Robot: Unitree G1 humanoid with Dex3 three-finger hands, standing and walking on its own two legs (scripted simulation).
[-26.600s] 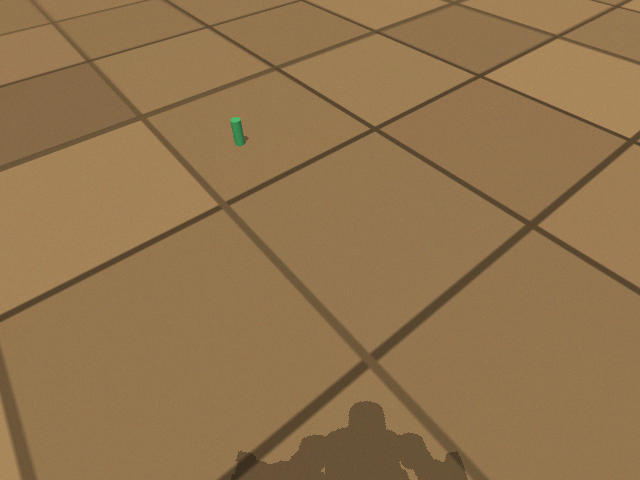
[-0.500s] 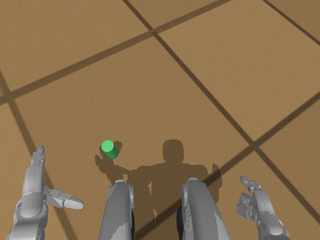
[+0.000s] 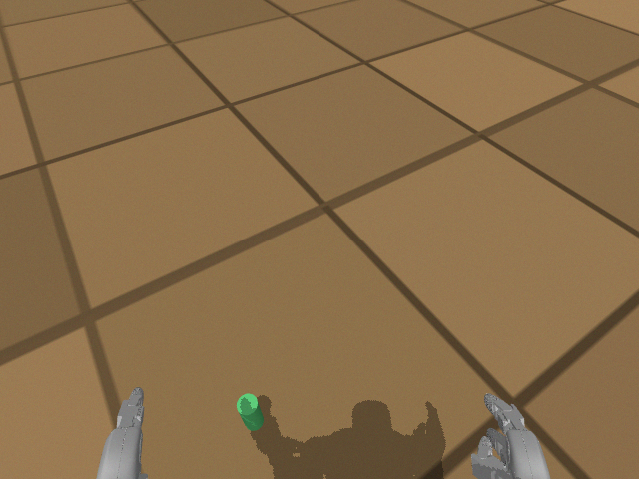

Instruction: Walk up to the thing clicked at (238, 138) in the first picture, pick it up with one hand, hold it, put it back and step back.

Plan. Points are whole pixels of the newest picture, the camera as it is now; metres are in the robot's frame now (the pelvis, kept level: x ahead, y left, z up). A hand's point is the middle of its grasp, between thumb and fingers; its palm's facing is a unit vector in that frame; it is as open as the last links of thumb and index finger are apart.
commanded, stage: home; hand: left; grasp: from the side
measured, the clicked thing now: (250, 413) +0.41 +0.19 -0.64
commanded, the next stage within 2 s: stand in 1.68 s
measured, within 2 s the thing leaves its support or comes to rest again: neither
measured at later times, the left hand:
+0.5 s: hand (181, 472) +0.17 +0.17 -0.04, palm faces +0.11 -0.95 -0.30, open 17.7 cm
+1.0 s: hand out of the picture +0.16 +0.16 -0.04, palm faces +0.11 -0.95 -0.29, open 17.5 cm
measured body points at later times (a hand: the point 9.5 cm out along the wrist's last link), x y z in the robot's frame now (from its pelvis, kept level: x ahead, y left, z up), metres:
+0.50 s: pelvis +0.00 -0.01 +0.01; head +0.02 -0.01 +0.46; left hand +0.16 +0.22 -0.02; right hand +0.16 -0.25 -0.06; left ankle +0.00 +0.12 -0.68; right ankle -0.01 -0.14 -0.68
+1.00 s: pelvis -0.01 -0.02 +0.01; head +0.01 -0.02 +0.46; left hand +0.15 +0.21 -0.02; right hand +0.15 -0.26 -0.06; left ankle +0.00 +0.12 -0.68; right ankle -0.01 -0.14 -0.68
